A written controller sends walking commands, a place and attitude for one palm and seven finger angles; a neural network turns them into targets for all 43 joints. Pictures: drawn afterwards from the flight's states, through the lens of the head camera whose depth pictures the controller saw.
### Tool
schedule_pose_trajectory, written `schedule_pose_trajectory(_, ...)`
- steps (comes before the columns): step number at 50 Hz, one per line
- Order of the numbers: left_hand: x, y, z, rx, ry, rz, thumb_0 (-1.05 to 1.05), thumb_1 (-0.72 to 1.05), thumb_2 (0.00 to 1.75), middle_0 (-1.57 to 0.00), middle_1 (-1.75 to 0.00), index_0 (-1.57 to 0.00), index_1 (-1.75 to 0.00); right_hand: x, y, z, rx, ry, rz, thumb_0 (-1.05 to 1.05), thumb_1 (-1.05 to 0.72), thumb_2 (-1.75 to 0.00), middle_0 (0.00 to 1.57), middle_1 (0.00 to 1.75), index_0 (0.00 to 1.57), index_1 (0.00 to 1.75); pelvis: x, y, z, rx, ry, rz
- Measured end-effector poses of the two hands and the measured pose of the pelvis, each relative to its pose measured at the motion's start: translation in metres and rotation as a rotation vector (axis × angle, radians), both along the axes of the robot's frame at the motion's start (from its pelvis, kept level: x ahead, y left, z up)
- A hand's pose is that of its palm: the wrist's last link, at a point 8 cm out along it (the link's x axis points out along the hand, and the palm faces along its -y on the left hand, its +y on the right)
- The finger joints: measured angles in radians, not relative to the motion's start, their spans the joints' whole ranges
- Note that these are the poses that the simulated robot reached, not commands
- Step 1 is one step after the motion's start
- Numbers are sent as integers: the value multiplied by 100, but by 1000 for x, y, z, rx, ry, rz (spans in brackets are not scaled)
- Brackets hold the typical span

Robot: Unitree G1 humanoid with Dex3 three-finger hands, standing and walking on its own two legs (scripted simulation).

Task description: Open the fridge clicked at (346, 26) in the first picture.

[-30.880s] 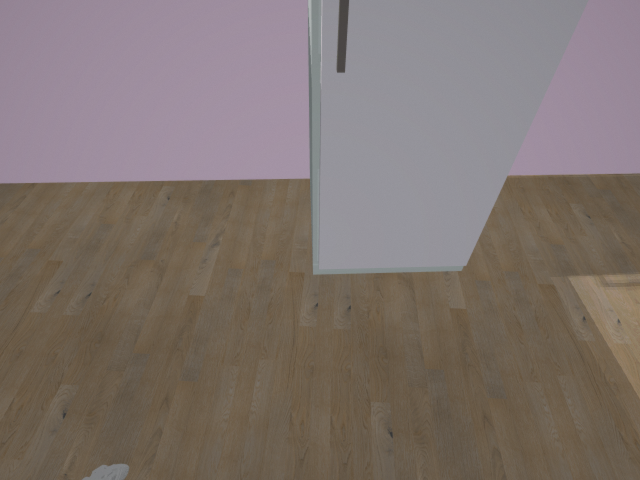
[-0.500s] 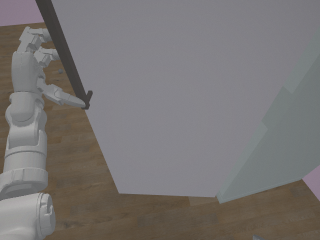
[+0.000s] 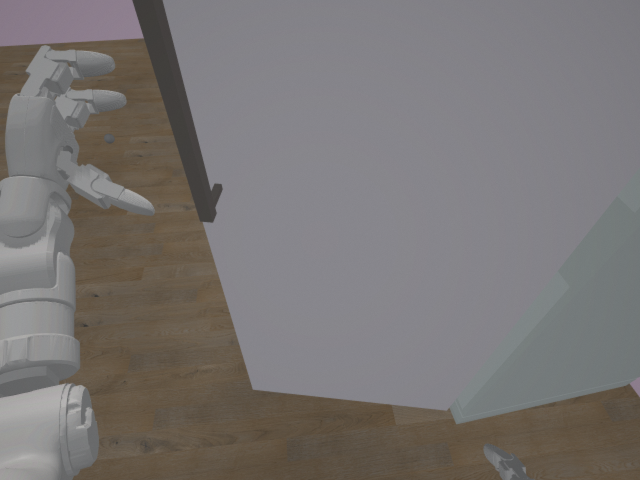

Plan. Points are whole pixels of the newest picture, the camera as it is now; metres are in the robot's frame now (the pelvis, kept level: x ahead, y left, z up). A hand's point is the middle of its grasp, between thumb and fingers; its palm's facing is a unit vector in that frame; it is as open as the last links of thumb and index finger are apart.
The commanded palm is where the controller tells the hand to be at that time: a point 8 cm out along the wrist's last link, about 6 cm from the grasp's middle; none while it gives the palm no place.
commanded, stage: slip the hand off the handle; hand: left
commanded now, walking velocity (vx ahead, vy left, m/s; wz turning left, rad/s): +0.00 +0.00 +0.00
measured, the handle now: (184, 95) +0.44 +0.18 +0.27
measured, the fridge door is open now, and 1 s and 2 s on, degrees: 73 73 73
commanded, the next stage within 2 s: draw the hand back to the body in 0.76 s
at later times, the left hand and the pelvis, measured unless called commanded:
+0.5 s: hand (79, 179) +0.33 +0.26 +0.24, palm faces +0.22 -0.96 -0.19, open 14.7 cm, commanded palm +0.29 +0.30 +0.23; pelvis -0.01 +0.00 +0.00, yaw +0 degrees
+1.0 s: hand (66, 229) +0.28 +0.25 +0.22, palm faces +0.15 -0.98 -0.10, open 14.7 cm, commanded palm +0.24 +0.29 +0.23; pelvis -0.01 -0.03 +0.00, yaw +2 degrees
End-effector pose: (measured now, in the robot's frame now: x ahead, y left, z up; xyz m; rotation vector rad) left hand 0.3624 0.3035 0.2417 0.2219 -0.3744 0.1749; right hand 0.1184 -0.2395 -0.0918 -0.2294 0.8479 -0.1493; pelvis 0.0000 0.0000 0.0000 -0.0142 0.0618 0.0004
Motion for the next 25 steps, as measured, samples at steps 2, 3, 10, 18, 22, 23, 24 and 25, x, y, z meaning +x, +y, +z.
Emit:
schedule_pose_trajectory(2,-2,5,1,2,-6,1,-1,-56,20,-26,-115,-26,-115,-8,-1,-2,-3,24,-12,1,-91,-90,21,30,21,30,1,1,0,-1,1,-2)
schedule_pose_trajectory(3,-2,8,1,2,-6,2,-1,-56,20,-26,-115,-26,-115,-12,-2,-4,-6,36,-17,1,-91,-90,21,30,21,30,1,1,0,-1,2,-3)
schedule_pose_trajectory(10,-13,13,0,7,-7,-16,-1,-56,20,-25,-115,-26,-115,-33,-11,-7,-24,85,-48,1,-91,-90,21,30,21,30,0,3,0,-3,1,-4)
schedule_pose_trajectory(18,-37,6,-8,-10,-5,-18,-1,-56,20,-26,-115,-26,-115,-17,-12,-1,-25,19,-36,2,-91,-90,21,30,20,30,-4,0,0,-1,-18,-7)
schedule_pose_trajectory(22,-52,6,-7,1,-16,6,-1,-56,20,-26,-115,-26,-115,1,-8,5,-16,-45,-6,2,-91,-90,21,30,20,30,-6,-3,0,0,-28,-3)
schedule_pose_trajectory(23,-57,4,-5,5,-24,6,-1,-56,20,-26,-115,-26,-115,6,-7,6,-13,-61,4,1,-91,-90,21,30,20,30,-6,-3,0,0,-31,-1)
schedule_pose_trajectory(24,-61,3,-4,9,-33,5,-1,-56,20,-26,-115,-26,-115,11,-5,8,-9,-76,15,1,-91,-90,21,30,20,30,-7,-4,0,1,-34,1)
schedule_pose_trajectory(25,-66,1,-2,13,-39,2,-1,-56,20,-26,-115,-26,-115,16,-4,9,-5,-91,26,1,-91,-90,21,30,20,30,-7,-5,0,1,-37,3)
